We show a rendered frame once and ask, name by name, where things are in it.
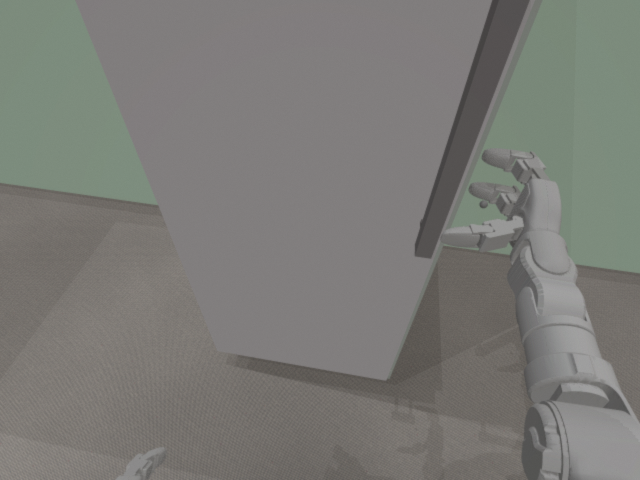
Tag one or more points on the left robot hand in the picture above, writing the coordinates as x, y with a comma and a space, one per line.
142, 466

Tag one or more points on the handle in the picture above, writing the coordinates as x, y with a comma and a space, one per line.
501, 27

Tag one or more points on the robot right forearm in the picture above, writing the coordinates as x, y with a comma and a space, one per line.
564, 363

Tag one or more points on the right robot hand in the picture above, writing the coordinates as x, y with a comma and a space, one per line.
538, 206

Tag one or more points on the fridge door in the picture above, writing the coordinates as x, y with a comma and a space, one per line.
292, 147

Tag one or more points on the right robot upper arm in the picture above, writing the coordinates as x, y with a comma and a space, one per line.
565, 441

